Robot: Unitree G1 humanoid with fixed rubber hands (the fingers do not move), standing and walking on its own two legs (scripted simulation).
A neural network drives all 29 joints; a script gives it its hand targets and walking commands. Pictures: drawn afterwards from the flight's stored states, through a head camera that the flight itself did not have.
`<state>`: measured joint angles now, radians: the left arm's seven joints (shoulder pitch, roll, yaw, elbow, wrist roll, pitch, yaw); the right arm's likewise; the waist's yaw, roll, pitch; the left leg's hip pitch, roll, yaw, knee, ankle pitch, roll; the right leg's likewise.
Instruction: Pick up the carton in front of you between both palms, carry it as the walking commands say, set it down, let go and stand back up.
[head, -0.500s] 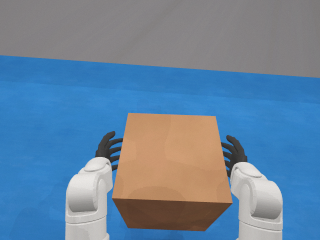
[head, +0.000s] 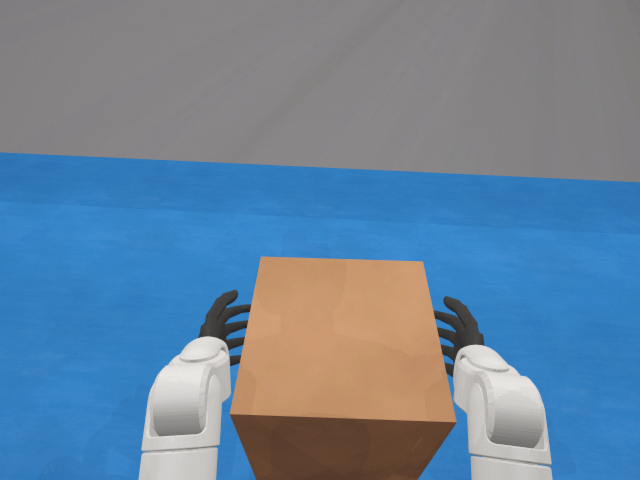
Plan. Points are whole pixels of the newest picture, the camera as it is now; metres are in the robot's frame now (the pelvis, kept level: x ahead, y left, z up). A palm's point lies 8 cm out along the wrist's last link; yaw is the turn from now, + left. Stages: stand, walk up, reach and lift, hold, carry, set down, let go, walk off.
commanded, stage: carry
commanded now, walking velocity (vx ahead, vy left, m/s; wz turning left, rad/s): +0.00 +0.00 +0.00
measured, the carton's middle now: (337, 377) +0.27 +0.00 -0.01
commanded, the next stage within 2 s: hold in 1.08 s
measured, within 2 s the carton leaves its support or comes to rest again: neither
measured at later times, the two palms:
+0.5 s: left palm (215, 366) +0.25 +0.15 +0.04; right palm (462, 373) +0.25 -0.15 +0.04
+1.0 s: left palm (210, 378) +0.24 +0.15 +0.05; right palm (465, 385) +0.24 -0.15 +0.05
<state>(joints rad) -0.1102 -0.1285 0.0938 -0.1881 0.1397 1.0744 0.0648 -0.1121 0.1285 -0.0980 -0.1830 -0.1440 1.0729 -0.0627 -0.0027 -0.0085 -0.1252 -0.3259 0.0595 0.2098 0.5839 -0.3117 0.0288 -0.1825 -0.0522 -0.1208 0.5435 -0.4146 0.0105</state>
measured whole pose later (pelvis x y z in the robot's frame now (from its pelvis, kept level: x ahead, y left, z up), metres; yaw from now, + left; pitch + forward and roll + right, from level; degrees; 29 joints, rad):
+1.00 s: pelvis -0.05 +0.00 +0.01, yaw +0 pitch +2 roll +0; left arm -0.20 -0.14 0.16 0.15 0.23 0.74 0.02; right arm -0.20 0.14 -0.17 0.16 -0.23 0.73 -0.01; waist 0.00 0.00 -0.10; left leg -0.35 0.06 0.21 0.51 -0.20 0.04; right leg -0.22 -0.04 -0.13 0.52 -0.33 0.00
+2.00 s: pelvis -0.11 -0.02 -0.11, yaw +0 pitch +33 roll -1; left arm -0.71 -0.09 0.37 0.50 0.21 0.20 0.06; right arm -0.74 0.06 -0.39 0.58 -0.15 0.17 -0.03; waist -0.01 -0.03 0.00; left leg -1.40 -0.01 -0.01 1.12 -0.29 0.02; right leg -1.28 0.07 0.00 1.20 -0.48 -0.02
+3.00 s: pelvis -0.15 -0.02 -0.34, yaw -2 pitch +44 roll -1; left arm -1.32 0.09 0.47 0.69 0.16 0.30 0.11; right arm -1.42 -0.21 -0.29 0.88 -0.07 0.27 -0.09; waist 0.05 -0.03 0.20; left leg -2.26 0.00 -0.01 1.92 -0.43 0.01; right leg -2.12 0.10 -0.03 2.05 -0.69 -0.02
